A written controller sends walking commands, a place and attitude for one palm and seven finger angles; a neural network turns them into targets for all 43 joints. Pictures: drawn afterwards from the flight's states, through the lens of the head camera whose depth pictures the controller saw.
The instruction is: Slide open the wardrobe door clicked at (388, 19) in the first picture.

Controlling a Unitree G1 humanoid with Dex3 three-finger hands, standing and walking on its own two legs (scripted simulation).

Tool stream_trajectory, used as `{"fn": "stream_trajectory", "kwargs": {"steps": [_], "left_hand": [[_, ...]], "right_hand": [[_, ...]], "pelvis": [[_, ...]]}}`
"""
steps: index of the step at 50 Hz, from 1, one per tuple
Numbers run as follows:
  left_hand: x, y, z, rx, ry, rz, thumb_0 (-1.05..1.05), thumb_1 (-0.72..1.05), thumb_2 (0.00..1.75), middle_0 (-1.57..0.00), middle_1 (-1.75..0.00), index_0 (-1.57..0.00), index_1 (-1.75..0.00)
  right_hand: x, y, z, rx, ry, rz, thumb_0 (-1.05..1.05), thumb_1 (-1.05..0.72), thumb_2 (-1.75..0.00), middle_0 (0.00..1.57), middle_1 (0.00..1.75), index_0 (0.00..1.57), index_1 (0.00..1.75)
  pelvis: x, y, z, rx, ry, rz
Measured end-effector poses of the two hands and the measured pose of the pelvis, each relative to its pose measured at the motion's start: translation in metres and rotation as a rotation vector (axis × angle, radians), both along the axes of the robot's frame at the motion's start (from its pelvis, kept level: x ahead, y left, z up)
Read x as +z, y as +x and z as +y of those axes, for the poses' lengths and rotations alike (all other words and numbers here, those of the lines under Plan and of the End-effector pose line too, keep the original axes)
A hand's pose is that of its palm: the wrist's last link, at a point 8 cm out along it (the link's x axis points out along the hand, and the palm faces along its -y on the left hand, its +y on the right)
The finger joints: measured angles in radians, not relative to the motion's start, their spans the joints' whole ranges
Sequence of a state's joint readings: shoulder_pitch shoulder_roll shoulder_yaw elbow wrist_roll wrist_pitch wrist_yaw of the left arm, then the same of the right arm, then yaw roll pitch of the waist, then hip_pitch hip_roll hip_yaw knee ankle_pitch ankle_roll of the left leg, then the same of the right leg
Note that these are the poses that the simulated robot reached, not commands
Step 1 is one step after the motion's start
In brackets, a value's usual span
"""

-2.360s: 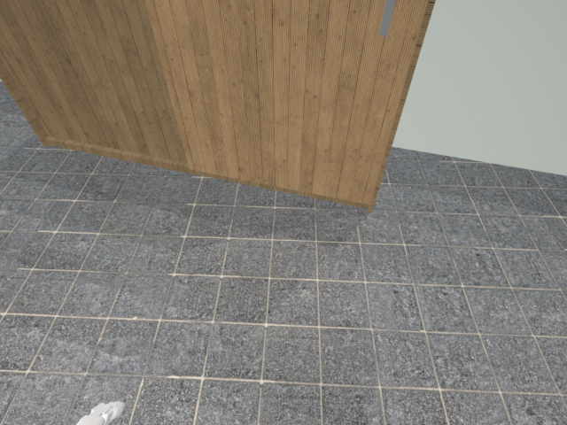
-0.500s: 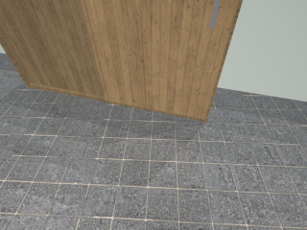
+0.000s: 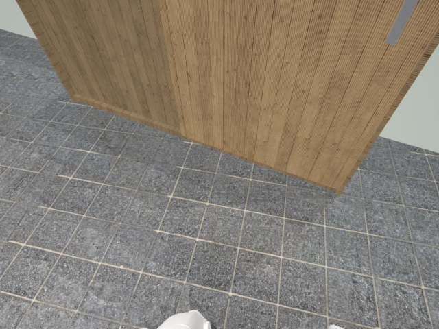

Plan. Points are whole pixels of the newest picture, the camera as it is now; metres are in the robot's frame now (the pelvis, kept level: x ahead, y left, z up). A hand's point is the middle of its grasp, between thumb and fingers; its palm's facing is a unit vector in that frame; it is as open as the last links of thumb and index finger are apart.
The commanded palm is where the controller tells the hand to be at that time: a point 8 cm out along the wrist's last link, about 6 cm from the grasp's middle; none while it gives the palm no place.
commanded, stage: walk to a spot facing it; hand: right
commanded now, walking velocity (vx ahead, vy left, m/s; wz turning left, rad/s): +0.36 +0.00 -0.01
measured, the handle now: out of the picture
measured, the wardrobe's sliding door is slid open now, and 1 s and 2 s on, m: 0.00 0.00 0.00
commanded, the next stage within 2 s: turn to face it in 0.18 s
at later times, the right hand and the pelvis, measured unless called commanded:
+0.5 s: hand out of the picture +0.14 -0.22 -0.17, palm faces +0.14 +0.98 -0.15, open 7.4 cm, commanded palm none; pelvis +0.20 -0.06 +0.02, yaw -3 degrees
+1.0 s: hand (332, 267) +0.28 -0.21 -0.12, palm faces +0.27 +0.93 -0.27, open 7.4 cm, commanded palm none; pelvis +0.24 -0.01 +0.03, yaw -14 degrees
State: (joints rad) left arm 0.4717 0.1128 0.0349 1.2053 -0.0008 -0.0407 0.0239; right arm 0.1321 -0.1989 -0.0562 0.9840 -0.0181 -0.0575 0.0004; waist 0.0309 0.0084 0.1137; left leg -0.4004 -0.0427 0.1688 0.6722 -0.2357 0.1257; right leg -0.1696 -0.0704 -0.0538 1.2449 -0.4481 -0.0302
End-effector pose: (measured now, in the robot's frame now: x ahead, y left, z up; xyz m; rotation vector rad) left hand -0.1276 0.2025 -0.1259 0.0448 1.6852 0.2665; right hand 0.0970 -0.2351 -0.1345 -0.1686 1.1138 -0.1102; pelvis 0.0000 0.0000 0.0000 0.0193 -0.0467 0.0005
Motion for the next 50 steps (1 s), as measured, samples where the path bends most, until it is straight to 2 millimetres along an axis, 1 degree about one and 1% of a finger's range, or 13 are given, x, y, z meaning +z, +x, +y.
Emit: {"fn": "stream_trajectory", "kwargs": {"steps": [5,8,13,17,20,22,24,27,32,35,39,44,50], "left_hand": [[0.004,0.143,0.016,-0.077,0.027,-0.291,0.00,0.91,0.90,-0.20,-0.30,-0.20,-0.29],[0.011,0.215,0.020,-0.111,0.044,-0.410,0.01,0.93,0.90,-0.20,-0.30,-0.20,-0.29],[0.023,0.304,0.016,-0.182,0.047,-0.500,0.01,0.95,0.90,-0.20,-0.30,-0.20,-0.29],[0.025,0.364,-0.004,-0.250,0.038,-0.517,0.01,0.93,0.90,-0.20,-0.30,-0.20,-0.29],[0.019,0.402,-0.025,-0.289,0.039,-0.531,0.00,0.92,0.90,-0.20,-0.30,-0.20,-0.29],[0.017,0.416,-0.038,-0.299,0.035,-0.537,0.00,0.92,0.90,-0.20,-0.30,-0.20,-0.29],[0.018,0.421,-0.047,-0.291,0.030,-0.528,0.00,0.92,0.90,-0.20,-0.30,-0.20,-0.29],[0.025,0.428,-0.044,-0.272,0.064,-0.521,-0.02,0.95,0.90,-0.20,-0.30,-0.20,-0.30],[0.027,0.427,-0.036,-0.303,0.060,-0.443,-0.02,0.95,0.90,-0.20,-0.30,-0.20,-0.30],[0.024,0.427,-0.030,-0.304,0.047,-0.414,-0.01,0.93,0.90,-0.20,-0.30,-0.20,-0.30],[0.016,0.428,-0.021,-0.294,0.021,-0.396,0.00,0.92,0.90,-0.20,-0.30,-0.20,-0.30],[-0.003,0.435,-0.003,-0.290,-0.024,-0.376,0.00,0.91,0.90,-0.20,-0.30,-0.20,-0.30],[0.002,0.454,0.009,-0.342,-0.043,-0.353,0.00,0.91,0.90,-0.20,-0.30,-0.20,-0.29]], "right_hand": [[0.012,0.007,0.003,-0.024,-0.009,0.078,0.00,-0.92,-0.89,0.20,0.30,0.20,0.30],[0.018,0.006,0.000,-0.044,-0.008,0.127,0.01,-0.93,-0.89,0.20,0.30,0.20,0.30],[0.017,0.005,-0.005,-0.101,0.020,0.205,0.01,-0.92,-0.89,0.20,0.30,0.20,0.30],[0.010,0.004,-0.010,-0.157,0.051,0.281,0.01,-0.91,-0.89,0.20,0.30,0.20,0.30],[-0.001,0.006,-0.019,-0.193,0.071,0.346,0.01,-0.91,-0.89,0.20,0.30,0.20,0.30],[-0.005,0.012,-0.026,-0.205,0.075,0.378,0.01,-0.91,-0.89,0.20,0.30,0.20,0.30],[-0.004,0.026,-0.033,-0.204,0.067,0.381,0.01,-0.91,-0.89,0.20,0.30,0.20,0.30],[0.002,0.057,-0.045,-0.201,0.054,0.333,0.01,-0.91,-0.89,0.20,0.30,0.19,0.30],[0.012,0.114,-0.059,-0.219,0.029,0.195,0.01,-0.91,-0.89,0.20,0.30,0.19,0.30],[0.018,0.141,-0.061,-0.223,0.010,0.134,0.01,-0.91,-0.89,0.20,0.30,0.19,0.30],[0.027,0.168,-0.057,-0.218,-0.022,0.082,0.01,-0.91,-0.89,0.20,0.30,0.19,0.30],[0.034,0.182,-0.041,-0.228,-0.071,0.031,0.01,-0.91,-0.89,0.20,0.30,0.19,0.30],[0.046,0.162,-0.021,-0.287,-0.071,0.056,0.01,-0.90,-0.89,0.20,0.30,0.20,0.30]], "pelvis": [[0.018,0.041,0.001,0.002,-0.001,0.011],[0.024,0.067,-0.003,0.001,0.003,0.020],[0.028,0.111,-0.015,-0.009,0.009,0.032],[0.025,0.148,-0.029,-0.024,0.019,0.035],[0.015,0.176,-0.045,-0.041,0.024,0.031],[0.013,0.188,-0.052,-0.047,0.008,0.024],[0.015,0.196,-0.057,-0.049,0.004,0.014],[0.022,0.205,-0.063,-0.067,0.007,0.014],[0.027,0.216,-0.063,-0.110,0.006,0.026],[0.028,0.222,-0.058,-0.131,0.000,0.034],[0.027,0.230,-0.046,-0.156,-0.011,0.042],[0.019,0.239,-0.025,-0.186,-0.025,0.044],[0.029,0.244,-0.013,-0.247,-0.045,0.042]]}}
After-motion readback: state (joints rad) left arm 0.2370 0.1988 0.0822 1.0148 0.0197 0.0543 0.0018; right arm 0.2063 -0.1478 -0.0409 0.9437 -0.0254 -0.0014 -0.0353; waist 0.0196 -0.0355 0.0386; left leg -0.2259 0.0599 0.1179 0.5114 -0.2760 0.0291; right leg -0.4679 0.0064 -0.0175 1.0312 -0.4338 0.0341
